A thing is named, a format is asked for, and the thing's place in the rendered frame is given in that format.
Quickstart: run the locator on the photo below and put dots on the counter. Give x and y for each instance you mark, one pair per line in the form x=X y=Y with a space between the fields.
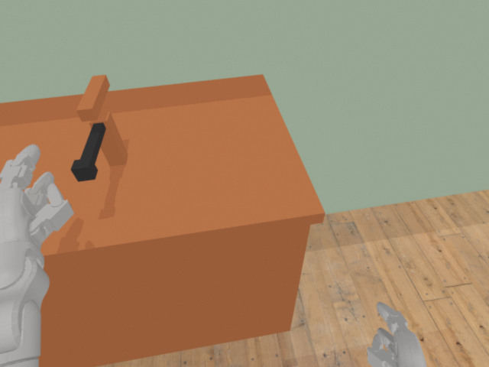
x=194 y=231

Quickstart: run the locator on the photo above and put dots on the right robot hand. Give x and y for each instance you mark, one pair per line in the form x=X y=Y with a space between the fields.
x=404 y=349

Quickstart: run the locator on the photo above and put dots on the robot left forearm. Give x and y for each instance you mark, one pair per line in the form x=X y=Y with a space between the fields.
x=23 y=285

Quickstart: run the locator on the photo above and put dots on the left robot hand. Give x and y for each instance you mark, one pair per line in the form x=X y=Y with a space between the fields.
x=27 y=215

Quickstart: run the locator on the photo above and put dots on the tap lever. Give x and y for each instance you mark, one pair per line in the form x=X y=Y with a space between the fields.
x=85 y=169

